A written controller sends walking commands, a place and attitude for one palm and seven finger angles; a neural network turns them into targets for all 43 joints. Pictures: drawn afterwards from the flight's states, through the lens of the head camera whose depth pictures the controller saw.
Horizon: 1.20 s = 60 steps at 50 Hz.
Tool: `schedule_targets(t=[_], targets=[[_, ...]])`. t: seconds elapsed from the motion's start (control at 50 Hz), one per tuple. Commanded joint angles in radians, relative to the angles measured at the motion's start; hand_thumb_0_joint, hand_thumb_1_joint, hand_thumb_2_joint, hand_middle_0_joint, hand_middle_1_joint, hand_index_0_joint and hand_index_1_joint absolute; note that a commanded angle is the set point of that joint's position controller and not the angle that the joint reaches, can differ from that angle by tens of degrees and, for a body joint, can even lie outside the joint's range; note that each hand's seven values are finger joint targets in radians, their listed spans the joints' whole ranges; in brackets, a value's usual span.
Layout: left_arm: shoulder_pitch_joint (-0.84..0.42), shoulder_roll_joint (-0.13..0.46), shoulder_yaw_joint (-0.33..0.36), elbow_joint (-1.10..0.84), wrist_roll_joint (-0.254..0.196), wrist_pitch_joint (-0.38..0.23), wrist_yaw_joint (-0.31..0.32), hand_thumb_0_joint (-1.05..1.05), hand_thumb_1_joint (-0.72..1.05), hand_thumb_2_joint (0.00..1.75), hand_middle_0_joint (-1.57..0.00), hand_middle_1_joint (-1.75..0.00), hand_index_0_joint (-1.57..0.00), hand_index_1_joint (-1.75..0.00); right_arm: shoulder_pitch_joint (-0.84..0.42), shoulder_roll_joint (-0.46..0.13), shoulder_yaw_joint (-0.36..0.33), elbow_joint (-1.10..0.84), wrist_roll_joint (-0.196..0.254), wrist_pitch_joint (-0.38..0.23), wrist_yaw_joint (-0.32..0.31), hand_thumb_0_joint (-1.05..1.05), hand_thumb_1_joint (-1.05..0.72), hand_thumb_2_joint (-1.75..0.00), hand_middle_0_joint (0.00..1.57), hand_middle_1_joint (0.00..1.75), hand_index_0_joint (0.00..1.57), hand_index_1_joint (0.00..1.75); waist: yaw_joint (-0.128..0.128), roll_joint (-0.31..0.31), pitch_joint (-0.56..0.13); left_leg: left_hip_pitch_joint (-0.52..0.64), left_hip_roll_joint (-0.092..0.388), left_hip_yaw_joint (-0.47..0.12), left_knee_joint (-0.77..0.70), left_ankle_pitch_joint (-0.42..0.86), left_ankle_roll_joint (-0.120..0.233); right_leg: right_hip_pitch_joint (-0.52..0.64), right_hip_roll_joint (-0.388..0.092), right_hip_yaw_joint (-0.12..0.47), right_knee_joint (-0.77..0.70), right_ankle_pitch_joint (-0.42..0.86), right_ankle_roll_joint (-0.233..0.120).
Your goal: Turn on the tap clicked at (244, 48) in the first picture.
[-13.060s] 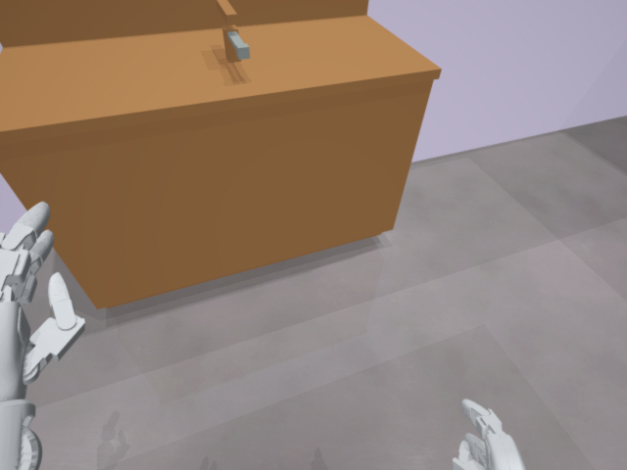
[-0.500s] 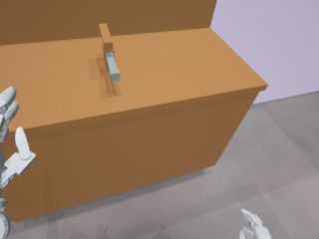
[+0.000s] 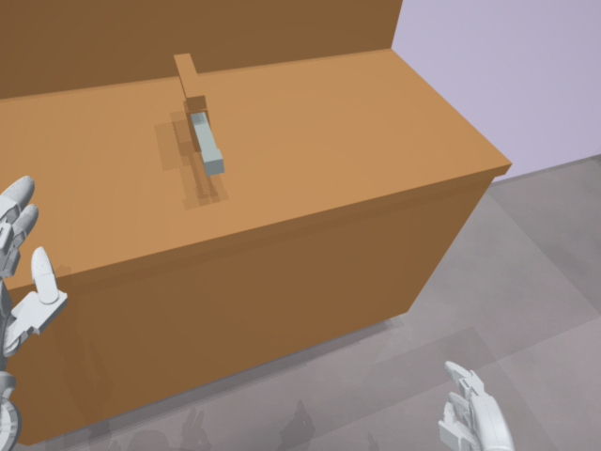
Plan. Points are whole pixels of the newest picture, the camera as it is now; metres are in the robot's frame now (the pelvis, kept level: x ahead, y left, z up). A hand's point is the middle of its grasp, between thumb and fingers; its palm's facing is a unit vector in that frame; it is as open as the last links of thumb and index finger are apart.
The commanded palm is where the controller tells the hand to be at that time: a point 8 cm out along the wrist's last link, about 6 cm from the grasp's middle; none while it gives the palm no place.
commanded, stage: shuffle to correct the standing spot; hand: left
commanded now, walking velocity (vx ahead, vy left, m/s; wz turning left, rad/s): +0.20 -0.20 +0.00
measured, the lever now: (213, 162) +0.49 +0.18 +0.09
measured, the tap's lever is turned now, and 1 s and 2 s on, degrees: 0 0 0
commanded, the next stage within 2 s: come to a stop and stand still in 1.84 s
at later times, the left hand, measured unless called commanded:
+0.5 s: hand (72, 260) +0.26 +0.25 +0.16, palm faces +0.43 -0.86 -0.29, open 7.4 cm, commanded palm +0.20 +0.28 +0.17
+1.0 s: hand (136, 203) +0.34 +0.22 +0.16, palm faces +0.41 -0.86 -0.31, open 7.4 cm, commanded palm +0.28 +0.25 +0.17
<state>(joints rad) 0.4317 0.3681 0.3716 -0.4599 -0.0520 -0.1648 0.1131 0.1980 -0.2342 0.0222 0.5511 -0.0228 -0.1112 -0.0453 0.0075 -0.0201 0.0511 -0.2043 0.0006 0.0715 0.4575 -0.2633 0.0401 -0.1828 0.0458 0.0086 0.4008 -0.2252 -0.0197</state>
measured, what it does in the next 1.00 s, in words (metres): walks ahead: right foot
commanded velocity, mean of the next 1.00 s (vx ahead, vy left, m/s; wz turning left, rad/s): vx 0.17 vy -0.20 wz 0.06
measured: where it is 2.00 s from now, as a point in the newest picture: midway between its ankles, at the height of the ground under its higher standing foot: outside the picture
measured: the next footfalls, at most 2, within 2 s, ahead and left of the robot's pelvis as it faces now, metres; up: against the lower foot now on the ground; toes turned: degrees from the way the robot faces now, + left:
right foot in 0.84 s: +0.21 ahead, -0.16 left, +0.00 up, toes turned -7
left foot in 1.02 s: +0.19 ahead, +0.06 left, +0.00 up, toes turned +7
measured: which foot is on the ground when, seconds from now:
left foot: down 0.00-0.86, up 0.88-1.00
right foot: down 0.00-0.50, up 0.52-0.82, down 0.84-1.00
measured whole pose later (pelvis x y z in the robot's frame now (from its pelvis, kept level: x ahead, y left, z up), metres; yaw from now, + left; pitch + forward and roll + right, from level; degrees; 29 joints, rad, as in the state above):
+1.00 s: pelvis +0.12 -0.03 -0.02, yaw +0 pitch -2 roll -4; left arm 0.40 0.38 0.39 -0.63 -0.07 -0.13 0.13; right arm 0.14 -0.21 0.01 0.60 0.00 -0.05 -0.05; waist 0.03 -0.03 0.12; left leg -0.40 0.08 0.08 0.93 -0.52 0.00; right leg -0.33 -0.01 -0.15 0.61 -0.24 -0.03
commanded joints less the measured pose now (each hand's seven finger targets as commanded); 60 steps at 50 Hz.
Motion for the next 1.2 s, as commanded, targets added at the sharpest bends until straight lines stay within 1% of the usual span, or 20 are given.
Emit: schedule_targets(t=[0.0,0.12,0.2,0.28,0.32,0.44,0.46,0.48,0.52,0.64,0.76,0.8,0.84,0.88,0.96,0.98,1.0,1.02,1.1,1.18], targets=[[-0.067,0.138,0.091,-0.224,-0.008,-0.066,0.02,0.0,0.9,0.9,-0.2,-0.3,-0.2,-0.3,-0.078,-0.107,-0.051,-0.144,0.005,-0.035,0.001,0.0,-0.9,-0.9,0.2,0.3,0.2,0.3,-0.006,0.079,-0.231,0.142,0.11,-0.072,-0.02,0.396,-0.018,0.006,-0.042,-0.022,0.062,0.258,0.003],[-0.167,0.146,0.07,-0.279,-0.004,-0.043,0.009,0.0,0.9,0.9,-0.2,-0.3,-0.2,-0.3,-0.073,-0.094,-0.048,-0.162,0.003,-0.015,0.0,0.0,-0.9,-0.9,0.2,0.3,0.2,0.3,-0.019,0.2,-0.1,0.211,0.269,-0.265,-0.111,0.252,0.061,-0.289,-0.017,-0.082,0.228,-0.201,0.008],[-0.152,0.153,0.082,-0.28,0.013,-0.023,0.018,0.0,0.9,0.9,-0.2,-0.3,-0.2,-0.3,-0.098,-0.089,-0.036,-0.183,0.01,-0.012,0.008,0.0,-0.9,-0.9,0.2,0.3,0.2,0.3,0.003,0.16,-0.117,0.045,0.23,-0.148,0.011,0.258,0.039,-0.039,-0.021,-0.108,0.031,-0.034,-0.014],[-0.055,0.179,0.124,-0.277,-0.027,-0.015,0.031,0.0,0.9,0.9,-0.2,-0.3,-0.2,-0.3,-0.08,-0.06,-0.042,-0.175,0.037,-0.005,0.008,0.0,-0.9,-0.9,0.2,0.3,0.2,0.3,0.012,-0.145,-0.131,-0.319,0.03,0.007,0.41,-0.163,-0.026,0.167,-0.282,0.321,-0.079,-0.137,-0.196],[-0.085,0.196,0.131,-0.347,-0.024,-0.034,0.049,0.0,0.9,0.9,-0.2,-0.3,-0.2,-0.3,-0.103,-0.058,-0.041,-0.166,0.041,-0.002,0.008,0.0,-0.9,-0.9,0.2,0.3,0.2,0.3,0.027,-0.061,-0.105,-0.455,0.042,-0.037,0.633,-0.34,-0.038,0.213,-0.374,0.407,-0.123,-0.083,-0.284],[-0.113,0.17,0.104,-0.376,-0.012,-0.062,0.057,0.0,0.9,0.9,-0.2,-0.3,-0.2,-0.3,-0.068,-0.052,-0.036,-0.1,0.01,0.0,-0.004,0.0,-0.9,-0.9,0.2,0.3,0.2,0.3,-0.026,0.085,-0.159,-0.021,0.049,0.062,0.145,-0.03,-0.038,-0.008,-0.204,0.016,0.103,0.1,-0.15],[-0.115,0.165,0.097,-0.378,-0.015,-0.063,0.047,0.0,0.9,0.9,-0.2,-0.3,-0.2,-0.3,-0.05,-0.082,-0.055,-0.111,0.005,-0.006,-0.013,0.0,-0.9,-0.9,0.2,0.3,0.2,0.3,-0.044,0.188,-0.153,0.154,0.097,-0.033,0.032,0.014,-0.004,-0.177,-0.11,-0.056,0.313,0.03,-0.087],[-0.129,0.16,0.092,-0.387,-0.02,-0.068,0.037,0.0,0.9,0.9,-0.2,-0.3,-0.2,-0.3,-0.068,-0.115,-0.073,-0.138,0.004,-0.01,-0.017,0.0,-0.9,-0.9,0.2,0.3,0.2,0.3,-0.036,0.379,-0.12,0.289,0.354,-0.463,-0.137,0.083,0.095,-0.451,0.003,-0.106,0.576,-0.23,0.009],[-0.166,0.202,0.12,-0.318,-0.023,-0.067,0.006,0.0,0.9,0.9,-0.2,-0.3,-0.2,-0.3,-0.114,-0.069,-0.051,-0.152,0.018,-0.022,-0.004,0.0,-0.9,-0.9,0.2,0.3,0.2,0.3,-0.018,0.18,-0.077,0.208,0.459,-0.643,-0.22,0.06,0.186,-0.515,0.004,0.038,0.863,-0.266,0.014],[-0.047,0.173,0.124,-0.431,0.023,-0.068,-0.014,0.0,0.9,0.9,-0.2,-0.3,-0.2,-0.3,-0.072,-0.092,-0.078,-0.154,0.001,-0.039,0.025,0.0,-0.9,-0.9,0.2,0.3,0.2,0.3,0.014,0.253,-0.137,0.165,0.28,-0.118,-0.088,0.479,0.08,-0.36,-0.088,-0.08,0.481,-0.048,0.024],[-0.013,0.195,0.162,-0.304,-0.001,-0.052,0.001,0.0,0.9,0.9,-0.2,-0.3,-0.2,-0.3,-0.067,-0.084,-0.061,-0.176,0.012,-0.038,-0.006,0.0,-0.9,-0.9,0.2,0.3,0.2,0.3,0.006,0.202,-0.12,-0.113,0.234,-0.007,0.009,0.157,0.025,0.094,0.002,-0.214,0.071,0.055,0.025],[-0.044,0.217,0.167,-0.269,-0.004,-0.039,0.01,0.0,0.9,0.9,-0.2,-0.3,-0.2,-0.3,-0.059,-0.069,-0.06,-0.165,0.02,-0.025,-0.01,0.0,-0.9,-0.9,0.2,0.3,0.2,0.3,0.018,-0.021,-0.16,-0.262,0.126,0.052,0.311,-0.043,-0.004,0.241,-0.105,-0.055,-0.007,-0.007,-0.042],[-0.08,0.28,0.201,-0.27,-0.009,-0.034,0.037,0.0,0.9,0.9,-0.2,-0.3,-0.2,-0.3,-0.086,-0.052,-0.043,-0.156,0.022,-0.027,-0.01,0.0,-0.9,-0.9,0.2,0.3,0.2,0.3,0.026,-0.204,-0.142,-0.46,0.042,0.032,0.671,-0.322,-0.041,0.246,-0.379,0.332,-0.078,0.114,-0.219],[-0.073,0.202,0.135,-0.316,-0.023,-0.025,0.033,0.0,0.9,0.9,-0.2,-0.3,-0.2,-0.3,-0.087,-0.073,-0.062,-0.137,0.045,-0.019,-0.001,0.0,-0.9,-0.9,0.2,0.3,0.2,0.3,0.029,-0.25,-0.15,-0.411,0.079,-0.029,0.771,-0.365,-0.04,0.119,-0.373,0.312,-0.114,-0.165,-0.236],[-0.157,0.196,0.116,-0.451,-0.028,-0.028,0.044,0.0,0.9,0.9,-0.2,-0.3,-0.2,-0.3,-0.109,-0.059,-0.039,-0.096,0.023,0.014,-0.013,0.0,-0.9,-0.9,0.2,0.3,0.2,0.3,-0.034,0.08,-0.158,0.003,0.061,0.051,0.185,-0.102,-0.047,-0.154,-0.221,-0.035,0.123,-0.128,-0.126],[-0.156,0.185,0.108,-0.465,-0.028,-0.035,0.04,0.0,0.9,0.9,-0.2,-0.3,-0.2,-0.3,-0.105,-0.091,-0.059,-0.112,0.01,0.008,-0.022,0.0,-0.9,-0.9,0.2,0.3,0.2,0.3,-0.037,0.264,-0.123,0.092,0.129,-0.096,0.013,-0.129,-0.02,-0.295,-0.111,-0.113,0.342,-0.194,-0.063],[-0.181,0.178,0.101,-0.499,-0.022,-0.047,0.037,0.0,0.9,0.9,-0.2,-0.3,-0.2,-0.3,-0.108,-0.125,-0.077,-0.141,0.008,0.001,-0.021,0.0,-0.9,-0.9,0.2,0.3,0.2,0.3,-0.024,0.509,-0.094,0.162,0.384,-0.535,-0.21,-0.091,0.069,-0.502,-0.005,-0.13,0.616,-0.382,0.019],[-0.203,0.209,0.12,-0.483,-0.014,-0.065,0.039,0.0,0.9,0.9,-0.2,-0.3,-0.2,-0.3,-0.122,-0.091,-0.075,-0.152,0.014,-0.005,-0.02,0.0,-0.9,-0.9,0.2,0.3,0.2,0.3,-0.023,0.363,-0.058,0.139,0.47,-0.691,-0.271,-0.03,0.136,-0.518,-0.009,-0.006,0.783,-0.313,0.018],[-0.169,0.19,0.114,-0.437,0.018,-0.053,0.005,0.0,0.9,0.9,-0.2,-0.3,-0.2,-0.3,-0.107,-0.094,-0.087,-0.125,0.003,-0.018,0.017,0.0,-0.9,-0.9,0.2,0.3,0.2,0.3,-0.003,0.253,-0.094,0.254,0.348,-0.303,-0.069,0.519,0.097,-0.579,-0.07,-0.019,0.765,-0.14,0.036],[-0.024,0.135,0.092,-0.371,0.012,-0.041,-0.012,0.0,0.9,0.9,-0.2,-0.3,-0.2,-0.3,-0.063,-0.086,-0.084,-0.154,0.007,-0.029,0.028,0.0,-0.9,-0.9,0.2,0.3,0.2,0.3,0.004,0.28,-0.135,0.152,0.259,-0.079,-0.05,0.593,0.037,-0.277,-0.048,-0.119,0.325,-0.003,0.029]])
